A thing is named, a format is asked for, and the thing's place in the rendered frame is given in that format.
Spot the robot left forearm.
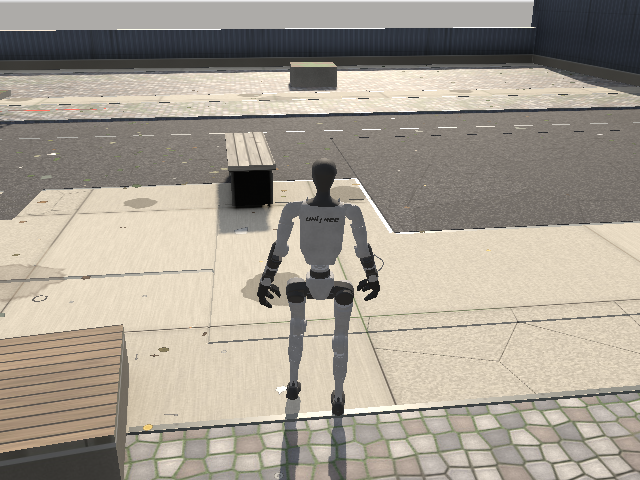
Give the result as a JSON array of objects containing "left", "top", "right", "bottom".
[{"left": 260, "top": 241, "right": 282, "bottom": 286}]

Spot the robot left hand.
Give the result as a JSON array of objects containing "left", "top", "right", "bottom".
[{"left": 257, "top": 282, "right": 281, "bottom": 308}]

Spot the robot right hand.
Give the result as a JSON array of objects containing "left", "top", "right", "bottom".
[{"left": 357, "top": 279, "right": 380, "bottom": 301}]

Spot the robot right forearm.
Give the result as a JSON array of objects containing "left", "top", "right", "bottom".
[{"left": 360, "top": 243, "right": 379, "bottom": 282}]

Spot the humanoid robot torso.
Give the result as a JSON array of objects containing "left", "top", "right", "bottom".
[{"left": 299, "top": 196, "right": 346, "bottom": 300}]

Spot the robot right upper arm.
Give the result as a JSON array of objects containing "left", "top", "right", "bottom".
[{"left": 343, "top": 202, "right": 371, "bottom": 258}]

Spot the robot left shin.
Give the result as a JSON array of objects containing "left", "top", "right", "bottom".
[{"left": 288, "top": 318, "right": 304, "bottom": 387}]

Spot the robot left upper arm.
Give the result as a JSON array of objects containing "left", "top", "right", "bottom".
[{"left": 273, "top": 201, "right": 302, "bottom": 257}]

